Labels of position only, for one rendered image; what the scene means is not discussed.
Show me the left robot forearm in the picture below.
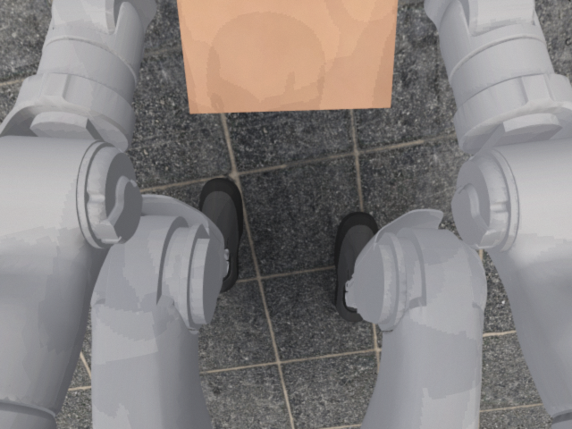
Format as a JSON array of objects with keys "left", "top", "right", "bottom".
[{"left": 0, "top": 0, "right": 156, "bottom": 152}]

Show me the left robot upper arm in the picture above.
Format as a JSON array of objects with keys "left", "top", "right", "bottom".
[{"left": 0, "top": 136, "right": 143, "bottom": 429}]

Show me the right robot upper arm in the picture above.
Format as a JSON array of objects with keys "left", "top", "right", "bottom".
[{"left": 451, "top": 137, "right": 572, "bottom": 429}]

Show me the robot right foot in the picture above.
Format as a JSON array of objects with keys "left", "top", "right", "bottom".
[{"left": 333, "top": 212, "right": 378, "bottom": 322}]

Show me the right robot forearm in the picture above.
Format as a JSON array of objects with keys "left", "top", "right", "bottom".
[{"left": 424, "top": 0, "right": 572, "bottom": 155}]

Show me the right robot shin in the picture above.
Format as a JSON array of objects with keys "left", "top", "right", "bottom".
[{"left": 345, "top": 209, "right": 487, "bottom": 323}]

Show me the carton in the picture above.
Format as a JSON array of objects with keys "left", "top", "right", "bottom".
[{"left": 177, "top": 0, "right": 398, "bottom": 114}]

